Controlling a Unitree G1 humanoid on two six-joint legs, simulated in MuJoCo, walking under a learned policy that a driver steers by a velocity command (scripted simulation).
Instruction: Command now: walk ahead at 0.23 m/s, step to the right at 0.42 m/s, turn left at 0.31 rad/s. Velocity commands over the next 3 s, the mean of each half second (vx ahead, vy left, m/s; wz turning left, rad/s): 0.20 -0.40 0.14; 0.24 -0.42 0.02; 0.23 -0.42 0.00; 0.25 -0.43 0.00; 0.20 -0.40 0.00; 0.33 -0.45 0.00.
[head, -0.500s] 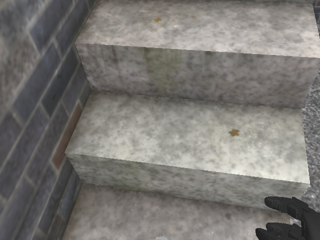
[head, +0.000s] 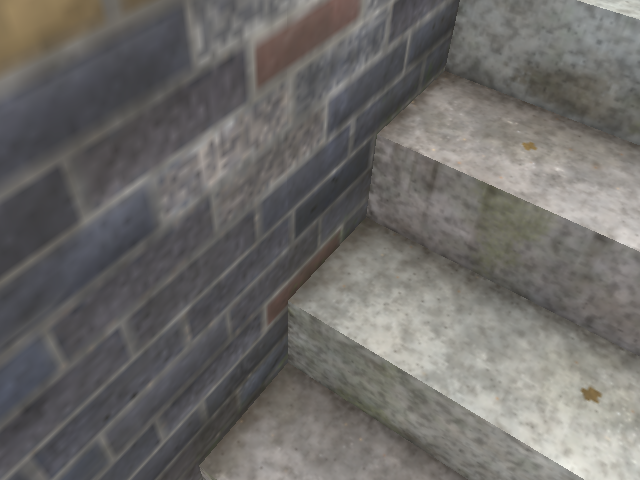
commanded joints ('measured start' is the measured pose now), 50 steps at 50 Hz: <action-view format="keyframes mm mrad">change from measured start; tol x32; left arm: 1 -173 43 -6 -186 0 -70 54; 19 -670 9 -5 -300 -13 -41 -16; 30 -246 106 16 -173 -66 -39 48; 34 -622 75 4 -167 -24 -109 58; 50 -430 113 26 -95 -18 -141 68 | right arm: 1 83 -131 -29 -55 -32 -32 41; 10 487 -69 7 203 -32 -30 85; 50 183 -157 -59 41 -69 -12 74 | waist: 1 -74 42 26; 22 -222 102 229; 32 -166 -176 -430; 50 -243 -75 98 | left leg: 1 -11 13 39 -32 125 -23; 8 405 165 221 -1267 231 96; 11 644 243 247 -1648 888 73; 14 825 624 -21 -1146 1912 163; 19 807 689 -155 -1474 1079 393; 28 574 410 214 -1171 1857 179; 30 72 205 165 -861 1286 119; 31 33 93 84 -423 416 166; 34 -15 127 25 245 31 114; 50 -292 151 174 49 39 28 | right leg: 1 75 -189 358 -244 46 -199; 9 27 -58 135 158 47 -75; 13 -795 140 232 1682 -245 85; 16 -1176 120 279 1835 -185 97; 25 -734 -166 50 1064 -104 -12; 30 645 -10 254 -1 -340 -26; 37 232 -326 26 -359 277 -101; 40 18 -319 54 -602 -211 -110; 50 360 -353 -29 -690 -72 -130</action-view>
